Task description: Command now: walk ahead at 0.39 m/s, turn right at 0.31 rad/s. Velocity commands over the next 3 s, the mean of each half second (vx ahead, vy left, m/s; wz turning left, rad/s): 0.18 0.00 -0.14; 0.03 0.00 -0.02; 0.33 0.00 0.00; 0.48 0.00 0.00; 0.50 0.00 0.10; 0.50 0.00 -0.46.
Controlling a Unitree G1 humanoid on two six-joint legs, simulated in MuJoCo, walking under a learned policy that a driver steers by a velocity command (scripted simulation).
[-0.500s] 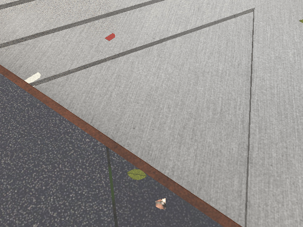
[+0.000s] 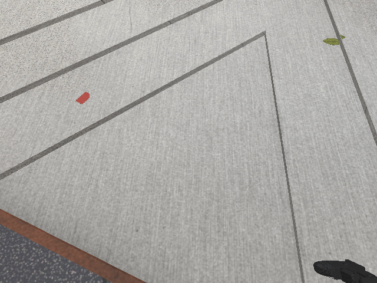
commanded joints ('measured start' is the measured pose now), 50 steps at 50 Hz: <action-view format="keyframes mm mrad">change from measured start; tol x16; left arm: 1 129 29 7 -94 -45 -23 1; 24 -314 38 -81 -150 -5 49 4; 50 -158 59 -73 47 -9 38 12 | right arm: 1 405 -303 -90 41 -17 -10 -26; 5 235 -75 -35 34 25 -15 -10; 50 312 -44 10 367 26 93 -41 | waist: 1 -127 278 -362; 5 -85 34 -60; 18 -77 118 -109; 22 -164 -146 -69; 50 -85 -34 -21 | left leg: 1 736 489 -729 -152 238 253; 9 302 241 -133 -197 820 165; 16 227 188 -34 -199 664 125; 22 130 67 -52 -133 -252 7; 26 329 66 -60 -201 -147 -20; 50 334 66 -34 -185 -214 -24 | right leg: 1 -494 58 -75 758 -101 40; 19 -157 -118 -198 -1 249 83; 22 -37 -375 90 -193 696 -25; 26 -255 -245 11 -262 373 2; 48 -154 -226 -17 -294 493 16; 50 -142 -215 11 -328 209 -7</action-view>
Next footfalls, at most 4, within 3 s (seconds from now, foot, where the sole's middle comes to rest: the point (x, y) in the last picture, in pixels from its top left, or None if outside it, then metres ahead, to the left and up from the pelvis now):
0.42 right None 0.18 -0.08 -0.76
1.38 left None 0.30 0.13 -0.76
2.02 right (224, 222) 0.77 -0.04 -0.93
2.42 left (183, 170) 1.02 0.16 -0.93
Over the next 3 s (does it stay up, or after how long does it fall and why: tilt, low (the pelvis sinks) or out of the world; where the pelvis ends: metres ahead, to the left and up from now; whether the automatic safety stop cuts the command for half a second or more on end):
stays up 1.18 0.01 -0.18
